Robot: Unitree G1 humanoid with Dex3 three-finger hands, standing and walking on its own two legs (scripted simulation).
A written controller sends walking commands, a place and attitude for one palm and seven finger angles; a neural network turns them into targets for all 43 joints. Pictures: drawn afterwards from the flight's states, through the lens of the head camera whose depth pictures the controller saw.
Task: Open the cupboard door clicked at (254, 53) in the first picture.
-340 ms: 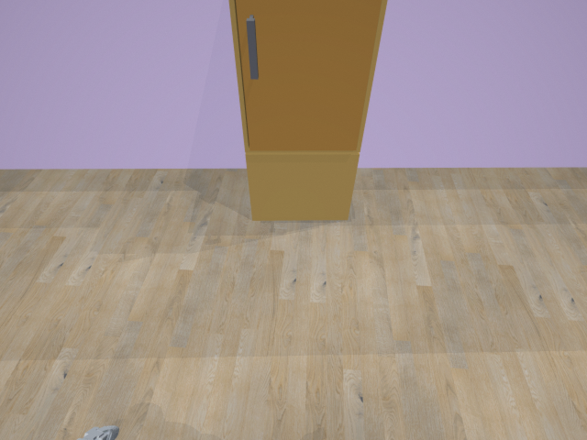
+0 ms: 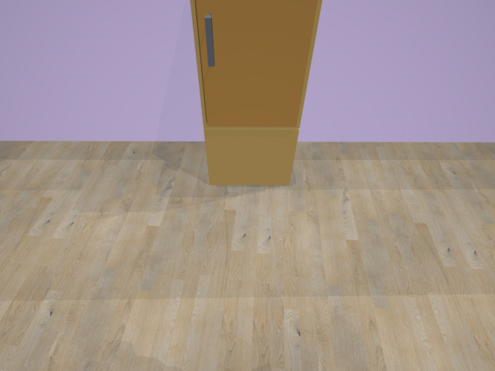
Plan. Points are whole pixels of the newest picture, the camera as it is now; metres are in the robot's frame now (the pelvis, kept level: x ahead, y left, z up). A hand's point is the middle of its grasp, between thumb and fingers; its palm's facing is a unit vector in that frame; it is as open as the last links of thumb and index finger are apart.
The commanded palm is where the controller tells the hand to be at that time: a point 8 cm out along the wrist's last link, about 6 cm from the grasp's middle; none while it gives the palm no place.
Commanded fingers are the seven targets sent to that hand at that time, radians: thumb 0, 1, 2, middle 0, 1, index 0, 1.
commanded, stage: stand and wait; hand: left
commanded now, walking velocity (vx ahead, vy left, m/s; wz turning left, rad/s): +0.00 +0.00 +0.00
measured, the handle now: (210, 40) +1.16 +0.21 +0.05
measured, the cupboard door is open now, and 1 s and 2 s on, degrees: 0 0 0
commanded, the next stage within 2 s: look at it before walking up in 0.48 s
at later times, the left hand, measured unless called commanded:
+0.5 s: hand out of the picture +0.07 +0.25 -0.15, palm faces -0.03 -0.94 -0.33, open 7.4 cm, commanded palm none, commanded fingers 0.00 0.90 0.90 -0.20 -0.30 -0.20 -0.30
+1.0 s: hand out of the picture +0.07 +0.25 -0.15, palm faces -0.03 -0.94 -0.33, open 7.4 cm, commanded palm none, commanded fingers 0.00 0.90 0.90 -0.20 -0.30 -0.20 -0.30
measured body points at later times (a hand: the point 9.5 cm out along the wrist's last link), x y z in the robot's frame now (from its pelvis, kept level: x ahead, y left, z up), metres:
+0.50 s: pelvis -0.01 +0.00 +0.00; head -0.01 +0.00 +0.45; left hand +0.07 +0.29 -0.13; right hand +0.06 -0.30 -0.13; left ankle +0.01 +0.12 -0.74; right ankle +0.01 -0.12 -0.74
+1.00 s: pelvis +0.00 +0.00 +0.01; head +0.00 +0.00 +0.45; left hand +0.08 +0.30 -0.13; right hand +0.09 -0.29 -0.13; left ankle +0.01 +0.12 -0.74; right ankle +0.01 -0.12 -0.74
